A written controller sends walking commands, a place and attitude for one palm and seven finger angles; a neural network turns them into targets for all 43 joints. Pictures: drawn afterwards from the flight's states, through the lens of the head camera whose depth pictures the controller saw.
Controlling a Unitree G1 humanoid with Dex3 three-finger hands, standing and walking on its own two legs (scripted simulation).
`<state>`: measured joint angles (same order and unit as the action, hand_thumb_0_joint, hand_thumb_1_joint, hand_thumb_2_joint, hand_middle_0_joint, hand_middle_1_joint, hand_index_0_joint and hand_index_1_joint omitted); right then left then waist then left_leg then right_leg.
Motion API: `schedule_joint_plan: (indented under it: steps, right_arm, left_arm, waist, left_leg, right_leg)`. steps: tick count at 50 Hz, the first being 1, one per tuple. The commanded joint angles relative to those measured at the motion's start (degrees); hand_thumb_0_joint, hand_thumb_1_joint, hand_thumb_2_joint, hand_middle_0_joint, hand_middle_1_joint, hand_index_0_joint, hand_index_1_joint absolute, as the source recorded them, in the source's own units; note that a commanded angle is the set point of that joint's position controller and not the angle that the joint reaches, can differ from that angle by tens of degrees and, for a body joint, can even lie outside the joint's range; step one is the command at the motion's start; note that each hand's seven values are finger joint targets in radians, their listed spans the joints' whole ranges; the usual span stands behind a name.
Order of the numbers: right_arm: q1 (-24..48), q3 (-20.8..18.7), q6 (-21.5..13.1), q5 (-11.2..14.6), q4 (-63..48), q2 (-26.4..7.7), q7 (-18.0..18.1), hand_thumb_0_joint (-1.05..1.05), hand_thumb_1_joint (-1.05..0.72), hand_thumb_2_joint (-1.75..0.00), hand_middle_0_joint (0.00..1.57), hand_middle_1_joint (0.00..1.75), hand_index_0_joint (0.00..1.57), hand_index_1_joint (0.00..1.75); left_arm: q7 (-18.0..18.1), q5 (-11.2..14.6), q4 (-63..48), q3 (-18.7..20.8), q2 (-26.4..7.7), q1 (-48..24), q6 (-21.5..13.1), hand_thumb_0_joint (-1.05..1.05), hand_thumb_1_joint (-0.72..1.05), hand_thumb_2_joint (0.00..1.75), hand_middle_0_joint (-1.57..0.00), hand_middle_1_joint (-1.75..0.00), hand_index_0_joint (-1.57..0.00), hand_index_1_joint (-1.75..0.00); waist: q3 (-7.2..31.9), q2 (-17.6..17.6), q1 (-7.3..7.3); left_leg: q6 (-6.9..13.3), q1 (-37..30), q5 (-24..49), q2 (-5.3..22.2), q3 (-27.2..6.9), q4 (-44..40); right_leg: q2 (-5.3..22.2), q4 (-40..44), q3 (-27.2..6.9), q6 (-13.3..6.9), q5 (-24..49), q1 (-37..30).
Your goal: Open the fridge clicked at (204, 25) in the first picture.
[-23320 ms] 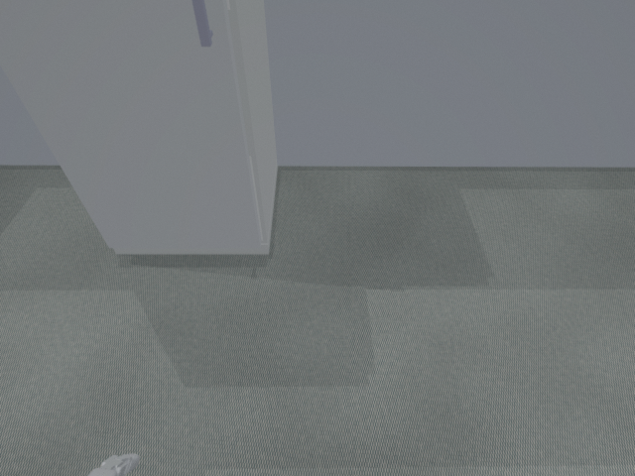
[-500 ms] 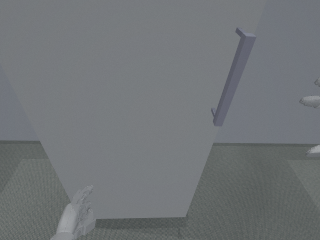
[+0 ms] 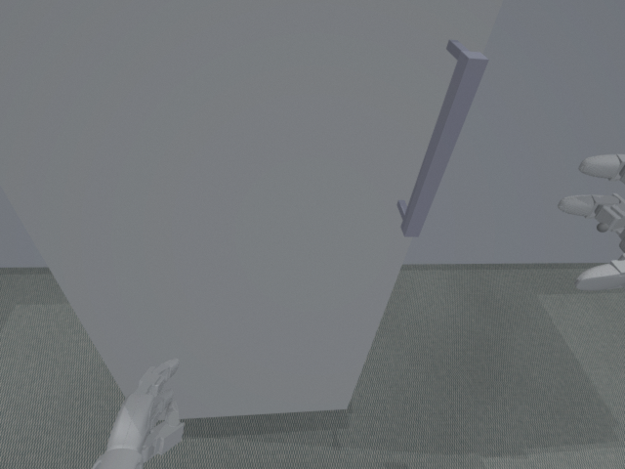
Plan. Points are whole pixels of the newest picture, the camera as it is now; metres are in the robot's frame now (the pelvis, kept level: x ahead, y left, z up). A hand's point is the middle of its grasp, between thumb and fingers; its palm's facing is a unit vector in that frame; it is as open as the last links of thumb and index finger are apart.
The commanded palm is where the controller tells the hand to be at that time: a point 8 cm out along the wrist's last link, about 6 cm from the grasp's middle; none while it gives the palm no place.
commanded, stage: move the hooked fingers beside the handle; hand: right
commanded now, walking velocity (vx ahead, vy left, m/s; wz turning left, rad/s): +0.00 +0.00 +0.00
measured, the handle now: (430, 149) +0.44 -0.13 +0.24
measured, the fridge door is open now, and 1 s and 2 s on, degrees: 0 0 0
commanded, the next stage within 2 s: none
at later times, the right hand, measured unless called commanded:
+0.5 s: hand (556, 208) +0.33 -0.25 +0.24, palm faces +0.01 +1.00 -0.07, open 14.0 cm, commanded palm +0.30 -0.29 +0.26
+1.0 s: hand (517, 185) +0.37 -0.22 +0.24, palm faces +0.03 +1.00 -0.07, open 14.0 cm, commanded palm +0.34 -0.27 +0.25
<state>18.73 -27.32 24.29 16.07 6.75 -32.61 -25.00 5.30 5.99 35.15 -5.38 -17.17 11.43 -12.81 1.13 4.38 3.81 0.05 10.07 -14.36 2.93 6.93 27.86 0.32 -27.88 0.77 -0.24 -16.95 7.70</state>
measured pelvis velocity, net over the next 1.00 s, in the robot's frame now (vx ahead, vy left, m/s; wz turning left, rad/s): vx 0.01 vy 0.00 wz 0.02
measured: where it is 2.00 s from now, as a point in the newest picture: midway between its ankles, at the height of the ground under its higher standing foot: outside the picture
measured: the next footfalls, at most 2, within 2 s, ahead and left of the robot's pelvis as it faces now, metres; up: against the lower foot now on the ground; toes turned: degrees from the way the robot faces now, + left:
none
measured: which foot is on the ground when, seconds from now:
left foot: down 0.00-1.00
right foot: down 0.00-1.00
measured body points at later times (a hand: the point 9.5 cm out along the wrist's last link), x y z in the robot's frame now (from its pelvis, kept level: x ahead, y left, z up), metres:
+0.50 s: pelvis +0.01 +0.00 +0.00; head -0.02 +0.03 +0.45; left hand +0.20 +0.23 -0.07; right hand +0.32 -0.30 +0.25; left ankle +0.01 +0.12 -0.74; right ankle -0.02 -0.12 -0.74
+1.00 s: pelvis +0.01 +0.00 +0.00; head -0.01 +0.03 +0.45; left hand +0.18 +0.24 -0.08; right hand +0.36 -0.28 +0.24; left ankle +0.01 +0.12 -0.74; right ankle -0.02 -0.12 -0.74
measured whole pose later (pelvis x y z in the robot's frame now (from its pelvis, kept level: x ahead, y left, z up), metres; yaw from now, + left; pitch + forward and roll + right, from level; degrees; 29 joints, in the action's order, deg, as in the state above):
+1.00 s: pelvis +0.01 +0.00 +0.00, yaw +1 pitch -1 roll +0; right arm 27.5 -22.2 20.8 13.9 14.1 -27.0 -18.0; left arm 5.5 5.2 35.3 -4.7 -15.8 12.3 -9.6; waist 1.8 3.3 0.7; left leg 0.3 11.6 -14.9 2.5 5.8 28.1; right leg 0.6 -26.5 1.8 0.1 -17.0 8.0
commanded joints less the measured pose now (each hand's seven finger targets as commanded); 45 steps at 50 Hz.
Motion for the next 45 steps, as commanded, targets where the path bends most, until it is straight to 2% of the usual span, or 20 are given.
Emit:
schedule_joint_plan:
  steps: [1, 2, 3, 4, 7, 10, 14, 16, 18, 20, 22, 24, 26, 28, 29, 32, 36, 39, 42, 45]
  right_arm:
    - [25.09, -2.77, -6.87, 2.44, -18.76, -15.4, -1.33, 0.0, 0.5, -0.3, 0.3, 1.2, 0.3, 1.2]
    - [24.46, -6.29, -8.13, 2.97, -18.85, -17.91, -0.68, 0.0, 0.5, -0.3, 0.3, 1.2, 0.3, 1.2]
    - [23.83, -7.52, -9.03, 3.41, -17.99, -17.97, -0.21, 0.0, 0.5, -0.3, 0.3, 1.2, 0.3, 1.2]
    - [20.68, -10.93, -9.34, 3.52, -15.74, -21.22, 0.74, 0.0, 0.5, -0.3, 0.3, 1.2, 0.3, 1.2]
    - [19.34, -11.06, -8.01, 2.76, -9.67, -19.37, 2.7, 0.0, 0.5, -0.3, 0.3, 1.2, 0.3, 1.2]
    - [16.67, -8.32, -4.34, 1.26, -6.23, -17.4, 2.94, 0.0, 0.5, -0.3, 0.3, 1.2, 0.3, 1.2]
    - [18.32, -0.15, -3.58, 1.05, -11.28, -11.06, 0.64, 0.0, 0.5, -0.3, 0.3, 1.2, 0.3, 1.2]
    - [20.92, -0.52, -5.11, 1.7, -14.25, -11.49, 0.04, 0.0, 0.5, -0.3, 0.3, 1.2, 0.3, 1.2]
    - [23.06, -3.39, -7.31, 2.62, -16.25, -13.89, 0.32, 0.0, 0.5, -0.3, 0.3, 1.2, 0.3, 1.2]
    - [22.92, -5.91, -8.63, 3.24, -15.25, -15.48, 1.39, 0.0, 0.5, -0.3, 0.3, 1.2, 0.3, 1.2]
    - [24.7, -6.32, -8.54, 2.73, -10.68, -15.81, 2.8, 0.0, 0.5, -0.3, 0.3, 1.2, 0.3, 1.2]
    - [24.97, -6.18, -7.64, 1.7, -6.78, -16.62, 4.07, 0.0, 0.5, -0.3, 0.3, 1.2, 0.3, 1.2]
    - [26.78, -3.36, -6.7, 0.26, -8.1, -14.57, 4.45, 0.0, 0.5, -0.3, 0.3, 1.2, 0.3, 1.2]
    - [27.01, -1.7, -6.25, -0.43, -7.95, -13.58, 4.21, 0.0, 0.5, -0.3, 0.3, 1.2, 0.3, 1.2]
    - [26.35, -0.19, -6.53, -0.22, -7.93, -12.34, 3.85, 0.0, 0.5, -0.3, 0.3, 1.2, 0.3, 1.2]
    - [29.04, 1.98, -7.51, 0.38, -9.4, -10.11, 2.58, 0.0, 0.5, -0.3, 0.3, 1.2, 0.3, 1.2]
    - [29.81, 0.89, -7.5, 1.11, -4.87, -10.17, 3.25, 0.0, 0.5, -0.3, 0.3, 1.2, 0.3, 1.2]
    - [28.37, -1.18, -6.55, 0.4, -3.64, -12.26, 5.27, 0.0, 0.5, -0.3, 0.3, 1.2, 0.3, 1.2]
    - [31.66, -0.42, -5.95, -0.87, -4.22, -11.92, 6.88, 0.0, 0.5, -0.3, 0.3, 1.2, 0.3, 1.2]
    - [33.29, -0.78, -7.07, -1.25, -5.89, -12.96, 7.33, 0.0, 0.5, -0.3, 0.3, 1.2, 0.3, 1.2]
  left_arm:
    - [1.02, -0.37, -10.45, 2.53, -5.12, -9.47, -3.68, 0.0, 0.9, 0.9, -0.2, -0.3, -0.2, -0.3]
    - [1.11, -0.59, -10.17, 2.57, -5.17, -9.37, -3.73, 0.0, 0.9, 0.9, -0.2, -0.3, -0.2, -0.3]
    - [1.07, -0.8, -10.04, 2.42, -4.87, -9.49, -3.8, 0.0, 0.9, 0.9, -0.2, -0.3, -0.2, -0.3]
    - [0.83, -1.09, -9.09, 2.56, -5.11, -8.92, -3.46, 0.0, 0.9, 0.9, -0.2, -0.3, -0.2, -0.3]
    - [0.37, -0.86, -8.71, 2.59, -4.98, -9.14, -3.07, 0.0, 0.9, 0.9, -0.2, -0.3, -0.2, -0.3]
    - [-0.19, -0.27, -9.32, 2.75, -5.44, -9.41, -1.87, 0.0, 0.9, 0.9, -0.2, -0.3, -0.2, -0.3]
    - [-0.16, 0.18, -11.12, 3.06, -5.27, -9.17, -1.55, 0.0, 0.9, 0.9, -0.2, -0.3, -0.2, -0.3]
    - [0.17, -0.12, -11.4, 3.01, -5.24, -9.11, -1.97, 0.0, 0.9, 0.9, -0.2, -0.3, -0.2, -0.3]
    - [0.68, -0.44, -10.87, 3.08, -5.22, -8.98, -2.42, 0.0, 0.9, 0.9, -0.2, -0.3, -0.2, -0.3]
    - [0.91, -0.64, -9.78, 3.1, -5.24, -8.65, -2.54, 0.0, 0.9, 0.9, -0.2, -0.3, -0.2, -0.3]
    - [1.15, -0.66, -8.59, 3.03, -5.29, -8.3, -2.5, 0.0, 0.9, 0.9, -0.2, -0.3, -0.2, -0.3]
    - [1.05, -0.51, -7.6, 3.32, -5.63, -7.94, -2.0, 0.0, 0.9, 0.9, -0.2, -0.3, -0.2, -0.3]
    - [0.97, -0.3, -8.87, 3.09, -5.1, -8.77, -1.96, 0.0, 0.9, 0.9, -0.2, -0.3, -0.2, -0.3]
    - [0.92, -0.31, -9.21, 3.08, -5.02, -8.38, -1.77, 0.0, 0.9, 0.9, -0.2, -0.3, -0.2, -0.3]
    - [0.81, -0.28, -9.18, 3.21, -5.19, -7.96, -1.46, 0.0, 0.9, 0.9, -0.2, -0.3, -0.2, -0.3]
    - [0.99, -0.23, -9.77, 3.07, -5.01, -8.22, -1.52, 0.0, 0.9, 0.9, -0.2, -0.3, -0.2, -0.3]
    - [1.11, -0.39, -8.71, 3.12, -5.19, -7.78, -1.14, 0.0, 0.9, 0.9, -0.2, -0.3, -0.2, -0.3]
    - [0.76, -0.53, -8.7, 3.33, -5.4, -8.01, -0.65, 0.0, 0.9, 0.9, -0.2, -0.3, -0.2, -0.3]
    - [0.63, -0.47, -9.32, 3.28, -5.1, -8.23, -0.19, 0.0, 0.9, 0.9, -0.2, -0.3, -0.2, -0.3]
    - [0.64, -0.52, -9.72, 3.37, -5.17, -7.99, 0.2, 0.0, 0.9, 0.9, -0.2, -0.3, -0.2, -0.3]
  waist:
    - [15.09, 0.03, -2.03]
    - [16.96, -0.78, -1.34]
    - [17.21, -1.09, -0.89]
    - [16.3, -1.72, 0.0]
    - [11.29, -0.41, 0.12]
    - [7.8, 0.88, -0.07]
    - [11.14, 0.41, -1.87]
    - [13.54, -0.59, -2.09]
    - [15.18, -1.28, -1.92]
    - [15.04, -2.43, -1.71]
    - [11.79, -2.27, -1.85]
    - [9.13, -1.38, -1.72]
    - [10.31, 3.29, -1.66]
    - [11.84, 4.56, -1.93]
    - [11.99, 0.6, -2.35]
    - [14.28, -0.08, -2.79]
    - [12.52, -3.56, -2.73]
    - [11.99, -3.39, -1.53]
    - [13.29, -0.81, -1.9]
    - [15.55, -1.65, -2.19]
  left_leg:
    - [0.91, -1.34, 10.65, -1.15, -2.79, -3.64]
    - [0.95, -3.08, 12.15, -1.27, -2.61, -3.29]
    - [0.94, -3.88, 13.47, -1.24, -2.54, -3.03]
    - [0.96, -4.74, 13.7, -1.28, -2.68, -3.72]
    - [1.13, -3.22, 14.66, -0.98, -2.06, -3.28]
    - [1.22, -2.34, 15.13, -0.52, -2.25, -3.46]
    - [1.11, -2.06, 17.11, -0.49, -2.42, -2.65]
    - [0.88, -1.48, 16.34, -0.89, -2.32, -2.51]
    - [0.86, -2.0, 15.59, -1.12, -2.44, -2.51]
    - [0.71, -2.38, 15.26, -1.12, -2.69, -3.07]
    - [0.73, -1.03, 13.51, -1.04, -2.45, -3.42]
    - [0.83, -0.53, 11.82, -0.7, -2.93, -4.32]
    - [1.17, -0.91, 13.32, -0.39, -3.03, -3.45]
    - [1.37, -1.56, 15.25, -0.33, -2.88, -2.92]
    - [1.26, -2.34, 16.35, -0.4, -2.8, -3.24]
    - [1.1, -1.84, 16.21, -0.7, -2.65, -2.64]
    - [0.93, -0.98, 15.01, -0.77, -2.67, -3.0]
    - [1.12, -1.67, 14.75, -0.48, -2.86, -2.98]
    - [1.24, -2.32, 16.03, -0.2, -2.84, -2.3]
    - [1.15, -3.79, 17.0, -0.24, -3.16, -2.41]
  right_leg:
    - [-0.56, 3.71, -3.81, -1.61, 12.71, -6.03]
    - [-0.56, 3.61, -3.85, -1.5, 14.13, -6.14]
    - [-0.67, 3.68, -3.65, -1.47, 15.08, -5.75]
    - [-0.39, 3.55, -3.3, -1.35, 15.5, -4.34]
    - [-0.32, 4.47, -2.76, -1.08, 15.74, -1.2]
    - [-0.08, 4.7, -1.91, -0.95, 15.73, 0.87]
    - [0.3, 3.31, -2.15, -1.17, 17.55, -2.38]
    - [0.01, 3.07, -2.61, -1.43, 16.77, -4.09]
    - [-0.03, 3.1, -3.02, -1.5, 16.33, -5.16]
    - [-0.01, 3.08, -2.72, -1.49, 15.71, -4.41]
    - [-0.11, 3.67, -2.74, -1.26, 14.1, -2.67]
    - [0.03, 3.87, -2.27, -1.16, 12.94, -0.99]
    - [-0.3, 4.05, -2.13, -1.07, 14.47, -1.87]
    - [-0.21, 3.8, -2.22, -0.95, 16.22, -2.91]
    - [0.18, 3.55, -2.26, -1.08, 16.86, -2.8]
    - [0.02, 3.5, -2.74, -1.33, 16.45, -4.51]
    - [0.01, 3.63, -2.76, -1.35, 14.64, -3.07]
    - [-0.05, 3.71, -2.57, -1.12, 14.85, -1.5]
    - [-0.07, 3.92, -2.4, -1.04, 16.42, -1.64]
    - [0.07, 3.73, -2.06, -1.27, 17.2, -2.41]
